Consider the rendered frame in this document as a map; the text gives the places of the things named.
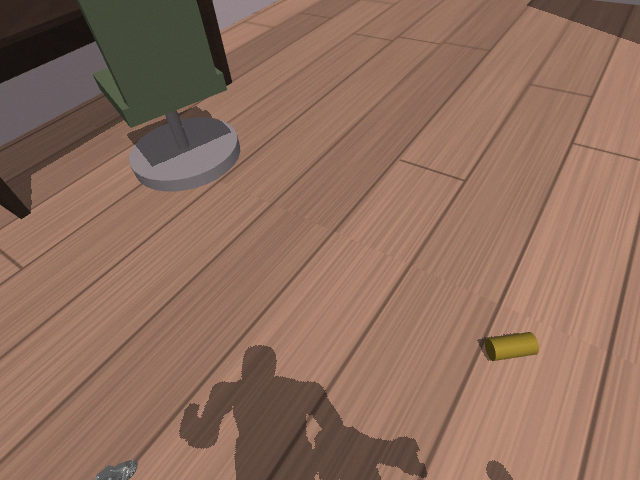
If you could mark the can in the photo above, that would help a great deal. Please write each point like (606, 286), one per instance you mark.
(511, 346)

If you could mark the desk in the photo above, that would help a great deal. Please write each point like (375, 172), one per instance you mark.
(34, 32)

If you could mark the left robot hand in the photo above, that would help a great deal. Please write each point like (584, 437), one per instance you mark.
(122, 471)

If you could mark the office chair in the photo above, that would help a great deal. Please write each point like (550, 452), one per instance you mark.
(159, 61)

